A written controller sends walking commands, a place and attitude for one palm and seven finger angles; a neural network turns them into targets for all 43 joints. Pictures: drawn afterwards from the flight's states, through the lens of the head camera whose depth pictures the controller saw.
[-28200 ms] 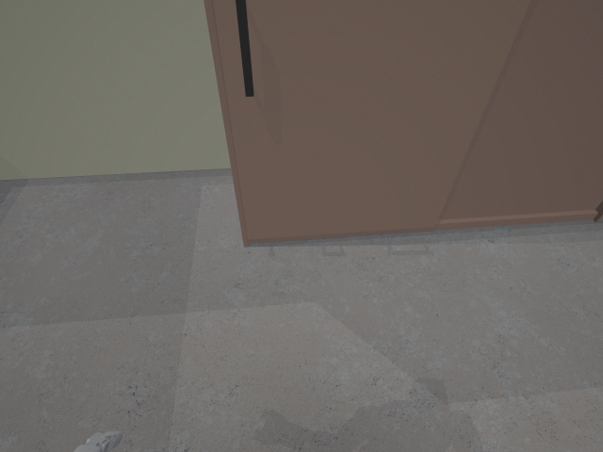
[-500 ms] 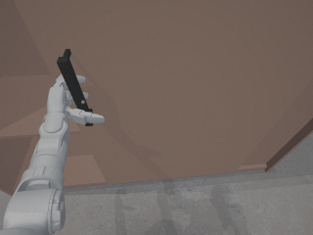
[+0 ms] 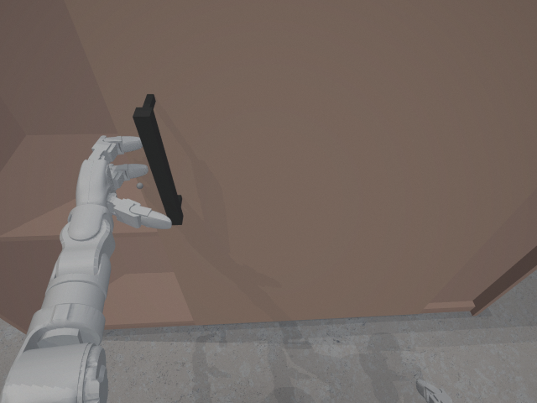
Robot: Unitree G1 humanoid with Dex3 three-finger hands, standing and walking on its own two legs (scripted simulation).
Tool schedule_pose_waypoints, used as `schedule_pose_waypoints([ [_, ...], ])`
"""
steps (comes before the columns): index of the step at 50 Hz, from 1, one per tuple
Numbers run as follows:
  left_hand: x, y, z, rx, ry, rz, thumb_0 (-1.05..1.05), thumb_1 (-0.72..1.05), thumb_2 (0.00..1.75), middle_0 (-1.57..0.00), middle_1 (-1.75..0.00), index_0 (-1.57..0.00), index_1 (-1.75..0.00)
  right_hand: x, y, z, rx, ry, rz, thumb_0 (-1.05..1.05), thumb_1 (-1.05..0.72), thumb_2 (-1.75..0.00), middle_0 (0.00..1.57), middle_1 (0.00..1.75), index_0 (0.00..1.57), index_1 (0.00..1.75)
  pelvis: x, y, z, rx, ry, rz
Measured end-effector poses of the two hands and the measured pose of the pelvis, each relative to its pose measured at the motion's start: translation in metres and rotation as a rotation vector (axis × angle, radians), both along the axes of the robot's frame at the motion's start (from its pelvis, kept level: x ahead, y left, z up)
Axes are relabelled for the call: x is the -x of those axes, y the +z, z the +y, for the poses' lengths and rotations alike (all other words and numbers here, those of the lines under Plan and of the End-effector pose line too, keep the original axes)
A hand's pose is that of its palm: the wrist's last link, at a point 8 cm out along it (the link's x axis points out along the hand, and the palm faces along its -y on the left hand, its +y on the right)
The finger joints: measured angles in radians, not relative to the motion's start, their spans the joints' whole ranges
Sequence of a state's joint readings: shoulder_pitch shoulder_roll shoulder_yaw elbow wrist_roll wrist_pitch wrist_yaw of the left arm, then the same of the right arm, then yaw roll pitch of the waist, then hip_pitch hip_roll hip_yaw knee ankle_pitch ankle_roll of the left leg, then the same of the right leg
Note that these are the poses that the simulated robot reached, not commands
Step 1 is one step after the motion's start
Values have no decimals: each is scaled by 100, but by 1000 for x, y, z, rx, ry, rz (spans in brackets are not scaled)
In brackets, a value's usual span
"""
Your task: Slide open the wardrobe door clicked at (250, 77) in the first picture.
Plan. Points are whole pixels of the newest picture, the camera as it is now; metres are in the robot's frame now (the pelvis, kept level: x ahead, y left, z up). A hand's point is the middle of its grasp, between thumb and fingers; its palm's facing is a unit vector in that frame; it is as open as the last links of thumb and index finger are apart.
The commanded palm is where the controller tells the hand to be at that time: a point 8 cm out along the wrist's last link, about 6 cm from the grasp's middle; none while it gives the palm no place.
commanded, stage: slip the hand off the handle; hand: left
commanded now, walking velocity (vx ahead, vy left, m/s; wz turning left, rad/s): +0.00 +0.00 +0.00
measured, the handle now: (164, 166) +0.46 +0.20 +0.09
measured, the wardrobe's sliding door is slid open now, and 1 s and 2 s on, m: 0.57 0.57 0.57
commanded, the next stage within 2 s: draw the hand back to the body in 1.28 s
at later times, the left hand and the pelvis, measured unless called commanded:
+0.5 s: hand (110, 207) +0.36 +0.26 +0.10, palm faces +0.17 -0.98 -0.12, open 14.7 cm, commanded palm +0.33 +0.29 +0.11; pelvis -0.01 +0.02 +0.00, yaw +0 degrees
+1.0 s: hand (93, 264) +0.27 +0.24 +0.10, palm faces +0.23 -0.96 -0.14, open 14.7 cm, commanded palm +0.24 +0.28 +0.11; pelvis -0.02 +0.00 +0.00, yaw +1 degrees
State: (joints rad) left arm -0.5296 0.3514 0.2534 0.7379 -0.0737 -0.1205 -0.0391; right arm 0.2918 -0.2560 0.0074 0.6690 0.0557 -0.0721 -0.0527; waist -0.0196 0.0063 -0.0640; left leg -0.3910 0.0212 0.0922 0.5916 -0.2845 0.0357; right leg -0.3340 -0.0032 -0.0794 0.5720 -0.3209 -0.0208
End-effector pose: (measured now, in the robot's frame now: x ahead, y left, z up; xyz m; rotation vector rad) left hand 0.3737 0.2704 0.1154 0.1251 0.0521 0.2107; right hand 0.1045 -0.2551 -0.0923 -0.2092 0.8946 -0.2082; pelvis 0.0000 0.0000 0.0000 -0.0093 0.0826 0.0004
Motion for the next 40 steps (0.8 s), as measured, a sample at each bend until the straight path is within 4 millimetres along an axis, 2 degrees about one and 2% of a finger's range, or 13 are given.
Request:
schedule_pose_waypoints([
  [7,3,-2,23,0,2,6,-1,-55,20,-26,-115,-25,-115,3,2,8,16,0,8,0,-91,-90,20,30,20,30,2,-1,9,8,2,4],
  [17,14,-1,41,4,-12,-5,-1,-55,20,-26,-115,-25,-115,23,-3,19,12,-8,44,1,-91,-90,20,30,20,30,8,-3,20,16,3,1],
  [24,36,-5,36,-1,-37,-18,-1,-55,20,-25,-115,-25,-115,29,-3,25,-2,-1,22,1,-91,-90,20,30,20,30,12,-3,24,18,1,-10],
  [31,57,-11,27,0,-20,-15,-1,-55,20,-26,-115,-25,-115,15,1,29,-5,36,-39,1,-91,-90,20,30,20,30,19,-3,21,14,6,-30],
  [40,91,0,26,-15,3,-42,-1,-55,20,-26,-115,-25,-115,-16,13,29,-25,77,-158,1,-91,-90,20,30,20,30,19,-1,12,10,6,-55],
])
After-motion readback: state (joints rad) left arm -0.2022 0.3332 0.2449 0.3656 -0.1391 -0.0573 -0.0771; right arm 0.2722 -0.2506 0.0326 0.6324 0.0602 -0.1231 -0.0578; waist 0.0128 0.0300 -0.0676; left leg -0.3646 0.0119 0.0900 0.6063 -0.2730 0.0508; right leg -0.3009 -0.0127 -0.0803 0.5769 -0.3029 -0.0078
